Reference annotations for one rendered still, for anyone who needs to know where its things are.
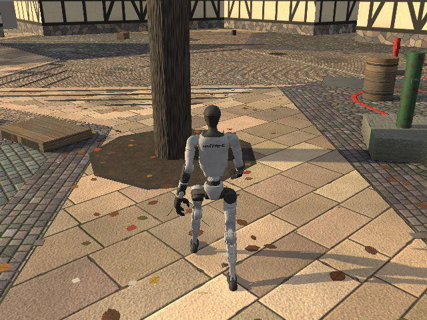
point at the right robot forearm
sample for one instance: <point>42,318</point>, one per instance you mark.
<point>239,170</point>

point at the robot left upper arm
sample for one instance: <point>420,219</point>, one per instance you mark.
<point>191,142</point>

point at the robot right upper arm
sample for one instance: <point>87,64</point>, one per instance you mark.
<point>236,149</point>

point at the right robot shin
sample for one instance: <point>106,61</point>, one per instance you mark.
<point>232,257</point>

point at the left robot forearm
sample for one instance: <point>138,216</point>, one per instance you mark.
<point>183,182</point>

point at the right robot hand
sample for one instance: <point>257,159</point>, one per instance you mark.
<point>233,171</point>

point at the robot torso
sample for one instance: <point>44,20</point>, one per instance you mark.
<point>213,161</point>

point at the left robot hand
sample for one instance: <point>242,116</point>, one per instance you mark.
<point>177,203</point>

